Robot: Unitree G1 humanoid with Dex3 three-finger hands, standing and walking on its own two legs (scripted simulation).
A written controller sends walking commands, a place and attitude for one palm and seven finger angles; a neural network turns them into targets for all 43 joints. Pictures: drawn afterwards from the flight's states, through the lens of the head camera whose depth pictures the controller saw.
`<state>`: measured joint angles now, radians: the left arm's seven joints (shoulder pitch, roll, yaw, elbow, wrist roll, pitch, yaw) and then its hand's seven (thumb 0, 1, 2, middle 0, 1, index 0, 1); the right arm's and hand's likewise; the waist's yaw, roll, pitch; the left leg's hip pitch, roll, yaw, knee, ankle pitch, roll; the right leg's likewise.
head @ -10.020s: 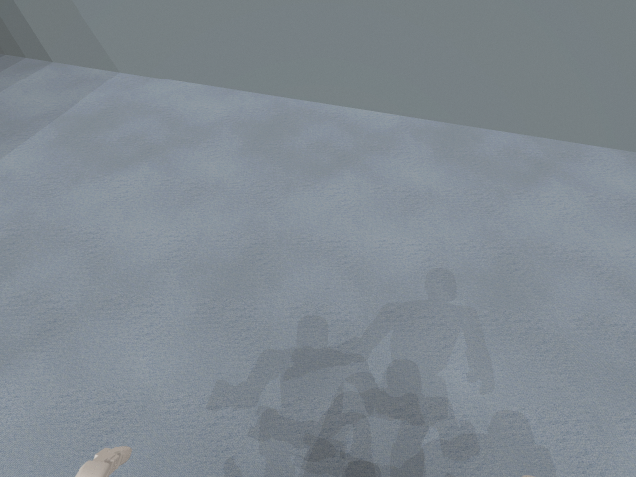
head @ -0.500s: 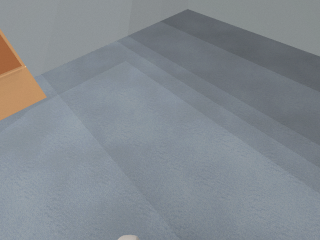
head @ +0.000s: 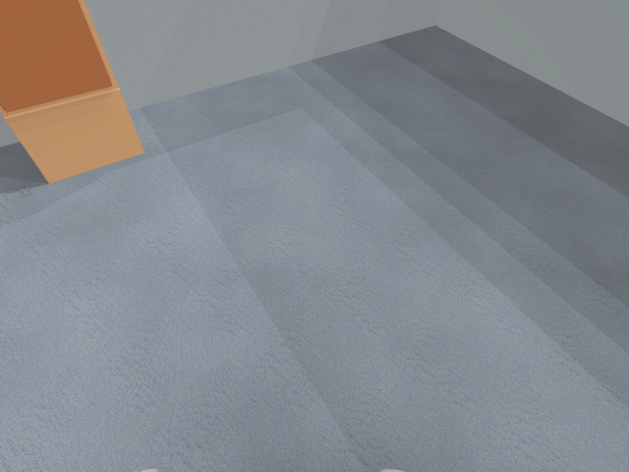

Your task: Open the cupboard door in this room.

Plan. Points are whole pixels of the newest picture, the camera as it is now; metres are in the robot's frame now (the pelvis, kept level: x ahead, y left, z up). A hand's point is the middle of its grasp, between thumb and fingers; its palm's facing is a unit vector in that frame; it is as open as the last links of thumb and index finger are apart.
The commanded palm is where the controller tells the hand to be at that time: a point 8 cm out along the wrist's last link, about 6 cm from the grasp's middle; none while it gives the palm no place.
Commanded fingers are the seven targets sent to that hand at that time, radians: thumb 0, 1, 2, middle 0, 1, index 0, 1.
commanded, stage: turn or walk to find it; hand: left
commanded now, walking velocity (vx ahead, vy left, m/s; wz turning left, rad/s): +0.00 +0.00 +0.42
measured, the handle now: out of the picture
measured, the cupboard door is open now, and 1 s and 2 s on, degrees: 0 0 0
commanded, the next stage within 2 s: stand and wait in 0.30 s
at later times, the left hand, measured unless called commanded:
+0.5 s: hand out of the picture -0.03 +0.15 -0.16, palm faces +0.25 -0.93 -0.26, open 7.3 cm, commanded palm none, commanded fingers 0.00 0.90 0.90 -0.20 -0.30 -0.20 -0.30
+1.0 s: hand out of the picture -0.10 +0.17 -0.18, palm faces +0.28 -0.94 -0.21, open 7.4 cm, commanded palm none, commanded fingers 0.00 0.90 0.90 -0.20 -0.30 -0.20 -0.30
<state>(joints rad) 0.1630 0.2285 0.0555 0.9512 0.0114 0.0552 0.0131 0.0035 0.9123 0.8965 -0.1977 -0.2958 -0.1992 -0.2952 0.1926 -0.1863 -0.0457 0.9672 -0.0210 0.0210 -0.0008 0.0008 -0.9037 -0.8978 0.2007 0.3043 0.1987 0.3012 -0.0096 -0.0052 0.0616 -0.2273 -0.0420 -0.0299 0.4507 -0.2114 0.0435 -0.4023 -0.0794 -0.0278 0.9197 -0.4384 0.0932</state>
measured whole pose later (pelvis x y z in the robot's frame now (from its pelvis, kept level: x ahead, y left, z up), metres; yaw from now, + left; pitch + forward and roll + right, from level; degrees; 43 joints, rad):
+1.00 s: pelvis -0.08 -0.01 -0.01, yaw +14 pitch -2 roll +2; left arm 0.24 0.16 0.01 1.11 0.01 0.02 0.03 0.00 0.91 0.90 -0.20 -0.30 -0.20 -0.30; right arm 0.18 -0.16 -0.03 1.09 -0.01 0.00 -0.03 -0.01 -0.93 -0.90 0.20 0.30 0.20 0.30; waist 0.02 -0.02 0.04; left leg -0.18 -0.05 0.06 0.47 -0.25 0.04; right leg -0.18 -0.09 -0.07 0.52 -0.30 0.04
